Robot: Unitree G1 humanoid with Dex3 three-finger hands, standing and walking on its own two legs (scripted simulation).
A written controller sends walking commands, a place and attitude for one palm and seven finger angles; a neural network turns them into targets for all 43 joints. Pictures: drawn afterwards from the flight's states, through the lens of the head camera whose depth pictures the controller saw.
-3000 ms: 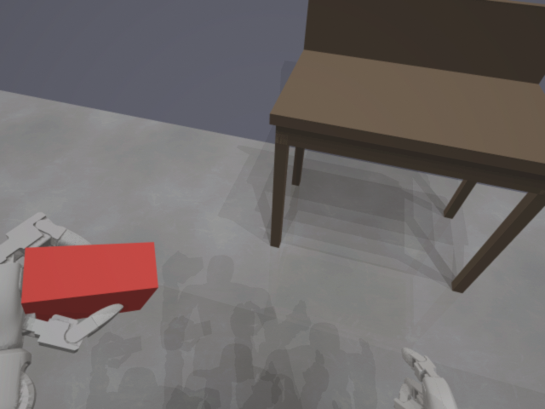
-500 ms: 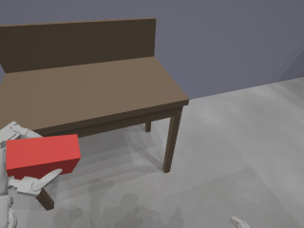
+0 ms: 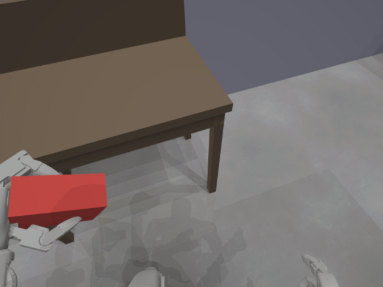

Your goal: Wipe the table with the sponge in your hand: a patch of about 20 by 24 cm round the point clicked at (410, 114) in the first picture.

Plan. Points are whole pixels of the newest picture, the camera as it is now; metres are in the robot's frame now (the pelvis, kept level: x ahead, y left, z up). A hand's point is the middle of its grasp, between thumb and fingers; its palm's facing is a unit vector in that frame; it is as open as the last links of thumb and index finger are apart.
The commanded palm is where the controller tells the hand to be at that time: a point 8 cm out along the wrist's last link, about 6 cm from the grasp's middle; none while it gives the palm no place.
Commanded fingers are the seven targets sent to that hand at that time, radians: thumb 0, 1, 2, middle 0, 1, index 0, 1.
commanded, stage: take the last steps up to it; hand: left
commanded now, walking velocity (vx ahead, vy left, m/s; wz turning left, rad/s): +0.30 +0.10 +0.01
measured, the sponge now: (72, 200) +0.23 +0.20 +0.13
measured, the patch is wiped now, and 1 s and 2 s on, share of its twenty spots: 0.00 0.00 0.00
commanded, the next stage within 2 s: come to a stop and stand still in 0.66 s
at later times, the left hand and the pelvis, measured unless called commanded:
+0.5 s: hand (59, 132) +0.33 +0.24 +0.18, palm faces +0.36 -0.80 -0.48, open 9.6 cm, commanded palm +0.29 +0.29 +0.17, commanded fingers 0.00 0.10 1.30 -1.20 -1.60 -1.20 -1.60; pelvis +0.12 +0.02 -0.01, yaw -2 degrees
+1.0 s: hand (67, 109) +0.39 +0.25 +0.18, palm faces +0.37 -0.82 -0.44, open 9.6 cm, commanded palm +0.34 +0.29 +0.17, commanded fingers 0.00 0.10 1.30 -1.20 -1.60 -1.20 -1.60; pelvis +0.18 +0.02 -0.02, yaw -2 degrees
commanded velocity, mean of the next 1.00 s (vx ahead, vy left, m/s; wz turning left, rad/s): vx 0.12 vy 0.06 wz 0.01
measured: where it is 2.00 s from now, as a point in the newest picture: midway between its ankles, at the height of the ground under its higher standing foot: outside the picture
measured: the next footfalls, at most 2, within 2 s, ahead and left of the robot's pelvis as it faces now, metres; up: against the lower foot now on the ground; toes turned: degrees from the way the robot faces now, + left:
left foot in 0.18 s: +0.13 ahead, +0.15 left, +0.00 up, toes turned +9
right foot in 0.54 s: +0.19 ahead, -0.09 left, +0.00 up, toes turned -6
